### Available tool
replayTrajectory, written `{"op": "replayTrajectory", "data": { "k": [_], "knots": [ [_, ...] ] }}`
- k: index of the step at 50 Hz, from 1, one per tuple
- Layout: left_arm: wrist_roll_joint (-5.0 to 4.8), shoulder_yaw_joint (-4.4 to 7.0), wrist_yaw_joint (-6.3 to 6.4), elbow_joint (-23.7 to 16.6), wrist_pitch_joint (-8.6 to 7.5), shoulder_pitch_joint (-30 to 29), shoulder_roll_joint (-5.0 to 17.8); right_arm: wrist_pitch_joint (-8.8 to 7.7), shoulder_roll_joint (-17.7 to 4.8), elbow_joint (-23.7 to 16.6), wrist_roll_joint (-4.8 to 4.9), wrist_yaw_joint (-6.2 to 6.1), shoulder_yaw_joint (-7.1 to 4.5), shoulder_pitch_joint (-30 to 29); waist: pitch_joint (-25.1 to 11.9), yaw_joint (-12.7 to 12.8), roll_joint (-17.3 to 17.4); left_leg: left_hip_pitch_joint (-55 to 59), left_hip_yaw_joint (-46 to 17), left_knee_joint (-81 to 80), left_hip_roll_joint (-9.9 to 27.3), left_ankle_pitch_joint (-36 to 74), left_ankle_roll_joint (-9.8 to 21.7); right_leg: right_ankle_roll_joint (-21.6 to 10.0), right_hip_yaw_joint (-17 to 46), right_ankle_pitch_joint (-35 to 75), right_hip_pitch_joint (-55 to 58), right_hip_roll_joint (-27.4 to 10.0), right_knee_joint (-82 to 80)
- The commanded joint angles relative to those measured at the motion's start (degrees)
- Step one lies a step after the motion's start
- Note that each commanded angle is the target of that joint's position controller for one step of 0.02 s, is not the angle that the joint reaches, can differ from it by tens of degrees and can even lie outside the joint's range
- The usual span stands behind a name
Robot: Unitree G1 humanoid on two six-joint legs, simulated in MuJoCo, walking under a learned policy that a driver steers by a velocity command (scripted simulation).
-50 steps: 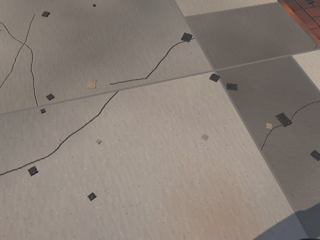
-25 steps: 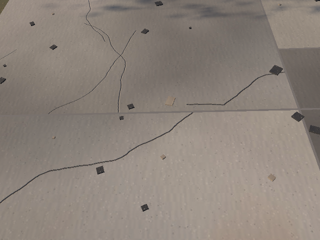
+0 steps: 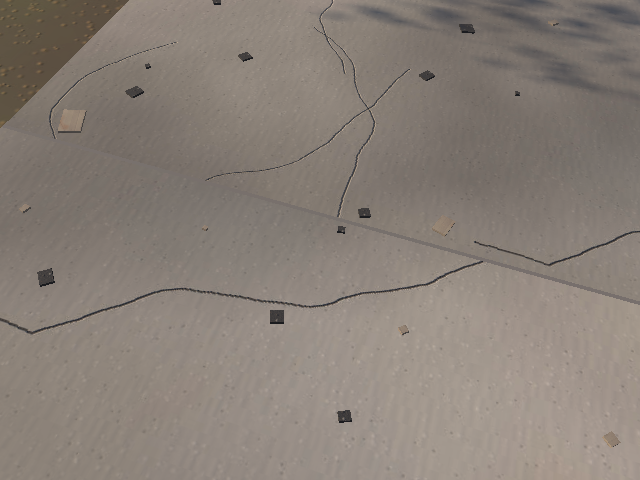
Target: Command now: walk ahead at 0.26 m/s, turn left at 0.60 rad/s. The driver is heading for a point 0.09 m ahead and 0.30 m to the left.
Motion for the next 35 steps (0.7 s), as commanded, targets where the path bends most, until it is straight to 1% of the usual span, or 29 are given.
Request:
{"op": "replayTrajectory", "data": {
  "k": [1, 3, 6, 7, 8, 9, 10, 11, 12, 13, 14, 15, 16, 17, 19, 21, 22, 24, 25, 26, 28, 29, 30, 31, 32, 33, 34, 35],
  "knots": [
    [-0.14, 0.58, -0.61, -5.3, -2.64, -5.9, 3.5, -1.49, -10.7, -3.1, 0.20, -0.59, -2.99, -0.7, -2.1, -1.6, 11.2, 5.8, -16.4, -11.1, 11.7, -13.5, 9.5, 0.1, 1.3, 2.8, -4.3, 0.8, -10.2],
    [-0.42, 0.32, -1.15, -5.5, -3.41, -6.6, 3.1, -1.56, -11.6, -2.6, 0.47, -0.45, -3.24, 0.1, -1.5, -2.0, 11.2, 3.7, -17.5, -10.3, 11.5, -13.9, 9.8, -0.1, 1.4, 2.2, -1.1, 1.6, -15.0],
    [-1.15, 0.39, -1.75, -5.8, -4.36, -6.2, 3.6, -1.48, -11.8, -2.1, 0.80, 0.10, -3.18, 0.9, -1.0, -1.9, 10.9, 0.1, -21.0, -8.9, 11.3, -16.9, 9.8, -0.9, 1.6, 0.3, 4.7, 2.6, -19.3],
    [-1.44, 0.55, -1.81, -5.7, -4.68, -5.2, 4.0, -1.39, -11.5, -2.0, 0.81, 0.25, -3.05, 0.8, -1.0, -1.3, 10.7, -1.1, -22.4, -8.3, 11.1, -17.6, 9.5, -1.3, 1.7, 0.6, 7.2, 2.7, -20.6],
    [-1.64, 0.72, -1.80, -5.4, -5.01, -3.5, 4.1, -1.27, -11.0, -2.0, 0.81, 0.32, -2.84, 0.3, -1.0, -0.1, 10.4, -2.7, -23.1, -7.1, 10.5, -18.6, 8.9, -1.9, 1.5, 1.7, 10.7, 2.7, -22.9],
    [-1.63, 0.87, -1.69, -4.6, -5.36, -0.8, 3.8, -1.10, -10.0, -2.2, 0.87, 0.30, -2.49, -0.6, -1.2, 1.9, 9.7, -5.3, -22.8, -4.9, 8.9, -20.0, 7.8, -2.6, 0.9, 4.4, 16.0, 2.7, -26.3],
    [-1.40, 1.23, -1.37, -3.7, -5.60, 2.8, 4.2, -1.10, -8.0, -2.3, 0.71, 0.22, -1.87, -0.8, -2.1, 3.8, 8.4, -9.1, -21.3, -0.7, 6.4, -21.0, 5.9, -3.4, 1.4, 4.9, 22.9, 1.5, -28.6],
    [-0.62, 1.90, -0.86, -2.5, -5.76, 9.7, 6.6, -1.27, -3.9, -2.6, 0.38, 0.18, -0.67, -0.9, -5.3, 6.5, 3.2, -16.3, -16.2, 11.9, 2.5, -24.4, 2.8, -5.9, 9.5, -0.7, 33.0, -6.5, -31.0],
    [1.34, 2.67, -0.80, -1.7, -5.56, 14.4, 11.8, -1.84, -1.2, -5.4, 1.30, -0.02, 0.08, -0.5, -6.8, 5.7, -9.8, -28.9, -6.1, 29.2, -4.1, -25.6, -0.1, -12.6, 31.3, -21.1, 38.8, -18.8, -39.4],
    [1.18, 2.71, -1.22, -1.5, -5.65, 12.4, 11.4, -2.36, -6.2, -5.7, 1.96, -0.21, -0.99, -0.3, -2.3, 4.3, -10.5, -35.1, -5.6, 38.1, 0.6, -21.9, -1.1, -16.2, 40.7, -30.9, 34.3, -23.2, -42.7],
    [0.14, 1.63, -0.89, -2.3, -5.53, 9.7, 7.5, -2.25, -8.8, -4.6, 1.66, -0.10, -1.85, -0.8, 1.9, 3.7, -8.2, -37.1, -5.0, 41.6, 2.7, -16.9, -1.6, -15.4, 35.1, -29.1, 31.9, -21.0, -42.7],
    [-0.08, 0.93, -0.54, -2.7, -5.35, 7.9, 5.3, -2.09, -8.9, -3.3, 1.09, 0.06, -2.10, -0.1, 2.8, 3.1, -6.4, -36.3, -4.0, 42.8, 3.6, -12.7, -2.2, -13.5, 28.4, -23.0, 30.6, -17.8, -42.6],
    [0.11, 0.51, -0.24, -2.8, -5.11, 6.7, 4.3, -2.14, -8.2, -2.9, 0.76, 0.28, -2.19, -0.4, 2.9, 2.6, -5.6, -35.8, -3.3, 42.9, 4.5, -9.3, -2.6, -12.3, 22.9, -16.4, 29.5, -15.9, -42.8],
    [0.34, 0.20, 0.08, -2.7, -5.04, 6.5, 3.7, -2.21, -7.2, -3.1, 0.89, 0.71, -2.02, -1.4, 3.4, 2.7, -5.5, -35.0, -2.9, 42.8, 5.7, -5.9, -2.9, -11.5, 17.9, -9.5, 28.2, -14.5, -43.6],
    [1.01, -0.09, 0.47, -2.4, -5.21, 6.3, 3.2, -2.18, -5.2, -3.6, 0.70, 1.03, -1.65, -3.1, 3.5, 2.9, -4.4, -33.0, -1.0, 42.4, 5.8, -1.2, -4.3, -11.6, 8.9, 8.8, 26.0, -12.5, -43.5],
    [1.12, 0.10, 0.78, -1.7, -4.80, 5.9, 4.2, -1.96, -4.0, -4.3, 0.33, 1.19, -1.31, -4.0, 2.4, 2.4, -4.4, -31.0, 1.4, 37.8, 5.7, 0.9, -6.2, -12.2, 2.0, 27.2, 25.4, -11.8, -41.8],
    [0.96, 0.29, 1.00, -1.5, -4.35, 5.6, 4.9, -1.91, -3.4, -4.7, 0.22, 1.38, -1.07, -4.6, 1.8, 2.4, -4.3, -29.4, 2.8, 34.2, 5.8, 2.7, -6.7, -12.3, -0.6, 31.8, 25.1, -11.5, -41.3],
    [0.32, 0.46, 1.44, -0.9, -3.35, 5.1, 5.9, -1.86, -1.7, -5.2, 0.15, 2.21, -0.42, -7.0, 1.4, 3.2, -4.3, -24.5, 5.5, 25.3, 5.8, 7.5, -6.8, -11.6, -5.3, 34.4, 23.8, -10.3, -40.2],
    [-0.03, 0.57, 1.59, -0.5, -2.98, 5.5, 6.5, -1.82, -1.3, -5.5, 0.17, 2.76, -0.25, -8.5, 1.1, 3.7, -4.2, -21.9, 6.5, 21.2, 5.4, 9.6, -6.4, -11.3, -6.6, 34.7, 23.6, -10.4, -39.7],
    [-0.38, 0.70, 1.66, -0.1, -2.71, 6.1, 7.2, -1.72, -1.5, -5.8, 0.28, 3.30, -0.37, -9.3, 0.6, 3.9, -4.1, -19.9, 7.3, 18.3, 4.9, 10.8, -5.9, -11.0, -7.3, 35.2, 24.2, -10.8, -39.0],
    [-1.29, 1.06, 1.68, 0.3, -2.37, 6.1, 8.4, -1.47, -3.1, -6.2, 0.46, 4.22, -1.06, -9.6, -0.5, 3.2, -4.5, -16.7, 8.0, 14.2, 4.1, 9.5, -4.1, -10.3, -7.9, 38.4, 26.7, -12.2, -36.3],
    [-1.80, 1.31, 1.72, 0.3, -2.23, 5.6, 9.1, -1.36, -4.4, -6.2, 0.32, 4.48, -1.67, -8.6, -1.6, 2.1, -4.6, -14.5, 8.6, 12.6, 3.0, 7.4, -2.8, -9.9, -8.3, 43.0, 27.9, -12.7, -33.4],
    [-2.31, 1.56, 1.80, 0.1, -2.07, 5.1, 9.5, -1.26, -5.8, -5.7, 0.16, 4.58, -2.44, -6.2, -3.1, 0.5, -4.6, -10.9, 9.4, 10.7, 1.5, 5.6, -1.3, -9.3, -8.8, 47.7, 28.6, -12.9, -28.8],
    [-2.64, 1.45, 1.82, -0.1, -1.87, 4.5, 9.1, -1.24, -7.8, -4.3, 0.09, 4.39, -3.61, -0.8, -5.8, -2.5, -3.3, -3.9, 9.8, 6.9, -0.2, 7.8, 0.5, -8.2, -9.9, 48.5, 27.7, -11.8, -20.8],
    [-2.37, 0.76, 1.58, -0.3, -2.05, 5.4, 7.2, -1.08, -10.4, -2.6, 0.05, 3.42, -4.94, 5.6, -9.2, -5.8, -0.4, 6.9, 8.6, 2.4, -1.1, 14.9, 2.9, -5.7, -11.4, 42.0, 22.3, -8.9, -9.3],
    [1.34, -1.17, 0.88, -2.0, -2.22, 9.5, 1.3, -0.62, -14.9, -3.0, 0.42, 1.79, -5.51, 7.4, -14.4, -2.9, 13.6, 23.1, -8.3, 5.9, 11.8, 38.9, 7.9, -2.4, -11.1, -2.2, 5.9, -4.0, 8.8],
    [1.79, -2.43, 0.17, -3.5, -2.48, 13.7, 1.3, -1.16, -18.2, -6.2, -1.04, 1.77, -5.28, 3.6, -25.5, 0.4, 19.3, 32.5, -36.3, 2.7, 26.5, 35.6, 22.4, 0.0, -1.9, -26.5, -7.5, 5.0, 26.9],
    [0.34, -0.90, -0.20, -2.9, -2.42, 8.3, 7.3, -1.27, -12.9, -6.8, -0.78, 2.26, -4.26, 2.7, -25.5, -4.1, 8.2, 28.2, -30.4, -0.9, 22.9, 26.5, 19.8, -0.6, 4.7, -19.5, -9.2, 1.5, 28.0]
  ]
}}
